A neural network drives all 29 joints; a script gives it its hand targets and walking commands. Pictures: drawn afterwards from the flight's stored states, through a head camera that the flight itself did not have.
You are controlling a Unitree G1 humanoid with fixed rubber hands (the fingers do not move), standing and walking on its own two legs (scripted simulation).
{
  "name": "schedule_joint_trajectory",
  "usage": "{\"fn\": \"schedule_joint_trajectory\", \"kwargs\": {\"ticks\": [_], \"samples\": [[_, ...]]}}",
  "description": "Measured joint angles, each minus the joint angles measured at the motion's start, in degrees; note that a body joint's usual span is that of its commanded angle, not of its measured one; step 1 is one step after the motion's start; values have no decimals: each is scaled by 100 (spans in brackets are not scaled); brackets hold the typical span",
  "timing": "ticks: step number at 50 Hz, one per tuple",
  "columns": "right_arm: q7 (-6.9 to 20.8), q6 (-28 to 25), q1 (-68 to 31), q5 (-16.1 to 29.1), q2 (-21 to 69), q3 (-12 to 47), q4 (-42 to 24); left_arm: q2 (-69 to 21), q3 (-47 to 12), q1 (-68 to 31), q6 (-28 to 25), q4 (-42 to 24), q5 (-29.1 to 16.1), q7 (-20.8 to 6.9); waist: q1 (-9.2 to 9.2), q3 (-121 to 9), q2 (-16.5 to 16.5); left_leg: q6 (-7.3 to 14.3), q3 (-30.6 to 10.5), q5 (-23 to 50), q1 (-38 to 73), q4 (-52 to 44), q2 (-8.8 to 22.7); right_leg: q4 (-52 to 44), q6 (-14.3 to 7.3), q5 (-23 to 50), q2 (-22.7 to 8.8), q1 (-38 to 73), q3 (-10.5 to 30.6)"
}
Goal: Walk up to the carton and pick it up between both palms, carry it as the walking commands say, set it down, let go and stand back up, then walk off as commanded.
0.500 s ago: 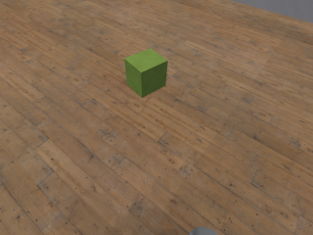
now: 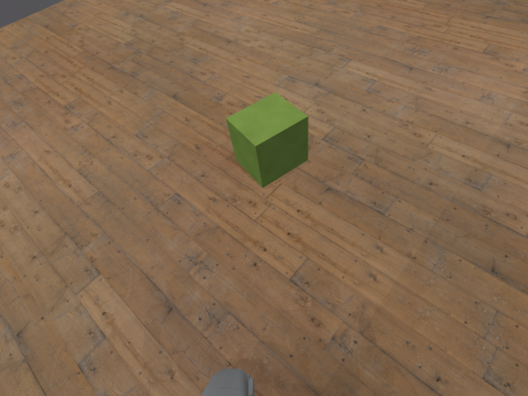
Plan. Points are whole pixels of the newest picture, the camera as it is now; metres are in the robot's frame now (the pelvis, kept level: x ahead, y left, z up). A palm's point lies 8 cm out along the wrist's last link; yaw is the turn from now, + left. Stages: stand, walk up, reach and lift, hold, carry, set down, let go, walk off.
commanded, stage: walk up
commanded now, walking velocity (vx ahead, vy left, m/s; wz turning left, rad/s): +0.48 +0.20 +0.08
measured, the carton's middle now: (269, 140) +1.27 +0.11 -0.63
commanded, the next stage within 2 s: none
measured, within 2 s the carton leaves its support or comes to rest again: neither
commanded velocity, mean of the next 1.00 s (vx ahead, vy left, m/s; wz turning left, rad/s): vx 0.50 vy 0.04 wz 0.02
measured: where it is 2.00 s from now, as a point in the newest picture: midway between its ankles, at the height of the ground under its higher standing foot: (276, 242)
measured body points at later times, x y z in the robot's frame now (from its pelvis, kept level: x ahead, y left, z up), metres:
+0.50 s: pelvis +0.24 +0.09 +0.01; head +0.25 +0.12 +0.45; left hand +0.27 +0.33 -0.16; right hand +0.26 -0.17 -0.12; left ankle +0.25 +0.19 -0.74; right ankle +0.20 -0.07 -0.65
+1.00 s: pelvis +0.47 +0.02 +0.00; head +0.50 -0.01 +0.45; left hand +0.51 +0.28 -0.12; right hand +0.49 -0.23 -0.16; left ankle +0.43 +0.19 -0.64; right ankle +0.50 -0.08 -0.74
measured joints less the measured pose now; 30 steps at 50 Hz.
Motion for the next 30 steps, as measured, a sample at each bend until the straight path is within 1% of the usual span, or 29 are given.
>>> {"fn": "schedule_joint_trajectory", "kwargs": {"ticks": [4, 8, 10, 12, 14, 15, 16, 17, 18, 19, 20, 21, 23, 25, 28, 30], "samples": [[132, 166, -408, -50, 47, 64, -101, -23, -15, 744, -20, 177, 6, 29, 207, -140, -32, -133, 63, 512, -501, -803, 156, -441, 89, -90, -52, 544, 14], [250, 184, -790, -33, 149, 145, -187, -107, -45, 1157, -11, 229, -5, 61, 412, -175, -93, -250, 147, 832, -503, -2078, 242, -804, 225, -189, -121, 1021, 65], [287, 163, -968, 7, 201, 182, -225, -135, -59, 1233, -11, 242, -14, 51, 484, -167, -129, -230, 233, 865, -337, -2719, 224, -953, 318, -266, -174, 1264, 65], [288, 125, -1115, 19, 254, 224, -255, -131, -72, 1241, -5, 268, -28, 22, 522, -173, -186, -166, 356, 750, -78, -3232, 168, -1032, 409, -400, -228, 1492, 29], [255, 62, -1213, 6, 287, 250, -275, -108, -87, 1218, 18, 307, -37, 11, 564, -197, -259, -97, 493, 541, 294, -3623, 74, -910, 511, -646, -300, 1630, 23], [222, 4, -1240, -9, 283, 251, -285, -103, -101, 1219, 33, 323, -42, 12, 562, -213, -277, -63, 557, 416, 544, -3845, 17, -671, 532, -857, -341, 1616, 47], [176, -75, -1250, -31, 263, 240, -305, -108, -119, 1228, 51, 328, -44, 17, 524, -234, -262, 5, 566, 400, 741, -4015, -9, -184, 465, -1149, -374, 1471, 70], [121, -155, -1245, -51, 288, 217, -302, -82, -126, 1123, 83, 334, -56, 27, 448, -189, -335, 79, 584, 470, 680, -3793, -58, 682, 342, -1483, -428, 1164, 177], [80, -207, -1167, -33, 313, 214, -272, -49, -110, 977, 111, 320, -45, 30, 381, -154, -398, 138, 593, 340, 649, -3563, -81, 1666, 255, -1646, -372, 779, 364], [44, -231, -1021, -13, 325, 216, -212, -4, -86, 825, 125, 289, -37, 22, 318, -149, -439, 171, 586, 196, 705, -3491, -80, 2542, 206, -1605, -268, 397, 492], [17, -241, -839, 5, 330, 213, -126, 50, -70, 668, 123, 256, -44, 5, 251, -154, -481, 183, 578, 101, 831, -3554, -79, 3177, 177, -1386, -201, 62, 525], [0, -248, -642, 19, 327, 203, -31, 104, -57, 505, 117, 225, -51, -17, 178, -161, -523, 179, 573, 70, 1001, -3709, -87, 3555, 161, -1082, -182, -222, 506], [-32, -278, -245, 34, 309, 179, 163, 180, -23, 184, 141, 143, -27, -71, 32, -184, -572, 139, 567, 126, 1361, -4101, -103, 3794, 152, -549, -211, -687, 440], [-59, -324, 141, 39, 299, 175, 334, 232, 2, -113, 210, 52, 6, -119, -94, -196, -576, 146, 567, 135, 1694, -4436, -101, 3729, 168, -245, -237, -1066, 410], [-96, -368, 678, 32, 331, 201, 531, 281, 18, -500, 337, -78, 34, -185, -237, -177, -558, 114, 581, 87, 2127, -4793, -74, 3404, 240, 53, -274, -1502, 366], [-122, -366, 982, 31, 379, 224, 625, 280, 10, -731, 395, -166, 36, -239, -323, -147, -541, 74, 590, 26, 2384, -4973, -64, 2998, 301, 289, -308, -1676, 321]]}}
